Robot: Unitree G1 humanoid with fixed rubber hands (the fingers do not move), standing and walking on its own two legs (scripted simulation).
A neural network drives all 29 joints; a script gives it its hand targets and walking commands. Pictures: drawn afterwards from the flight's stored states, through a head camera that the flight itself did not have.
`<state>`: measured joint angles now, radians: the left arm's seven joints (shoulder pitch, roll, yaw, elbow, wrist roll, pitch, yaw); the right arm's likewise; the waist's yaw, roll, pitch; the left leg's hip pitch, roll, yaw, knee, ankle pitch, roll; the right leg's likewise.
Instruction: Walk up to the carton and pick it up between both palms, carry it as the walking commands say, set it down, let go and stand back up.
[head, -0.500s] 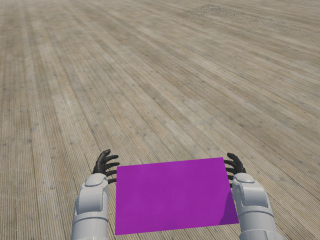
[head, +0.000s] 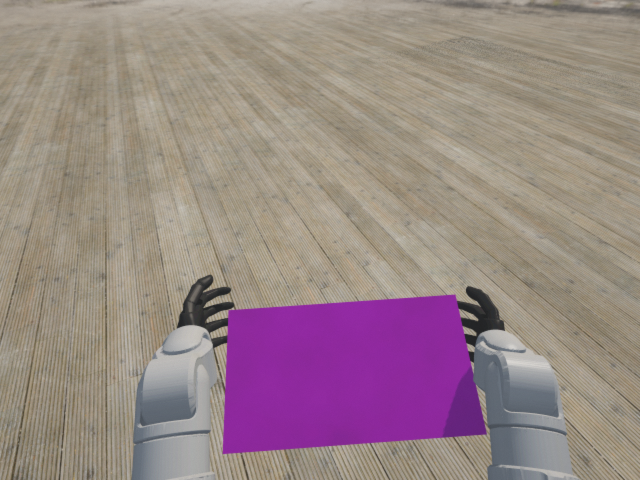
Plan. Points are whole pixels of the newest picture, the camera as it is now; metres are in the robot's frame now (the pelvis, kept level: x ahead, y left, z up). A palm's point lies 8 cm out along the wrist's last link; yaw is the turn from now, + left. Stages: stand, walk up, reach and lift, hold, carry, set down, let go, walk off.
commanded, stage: carry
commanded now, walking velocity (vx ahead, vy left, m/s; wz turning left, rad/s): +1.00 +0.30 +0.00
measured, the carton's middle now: (344, 378) +0.28 -0.01 +0.00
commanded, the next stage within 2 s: none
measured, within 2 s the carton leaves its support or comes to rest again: neither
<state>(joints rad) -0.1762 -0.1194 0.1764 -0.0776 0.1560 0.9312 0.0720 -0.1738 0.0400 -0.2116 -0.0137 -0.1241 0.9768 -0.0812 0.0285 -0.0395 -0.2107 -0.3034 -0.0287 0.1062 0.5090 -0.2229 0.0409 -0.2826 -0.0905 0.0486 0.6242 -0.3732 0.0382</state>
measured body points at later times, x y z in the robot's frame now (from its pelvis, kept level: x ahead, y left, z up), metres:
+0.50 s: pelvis +0.18 +0.07 -0.01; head +0.17 +0.07 +0.44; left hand +0.47 +0.24 +0.07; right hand +0.46 -0.12 +0.05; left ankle +0.05 +0.13 -0.73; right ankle +0.15 -0.07 -0.73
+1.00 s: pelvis +0.50 +0.20 -0.04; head +0.49 +0.20 +0.41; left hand +0.81 +0.34 +0.07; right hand +0.74 -0.01 +0.04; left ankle +0.27 +0.20 -0.70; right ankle +0.59 +0.16 -0.73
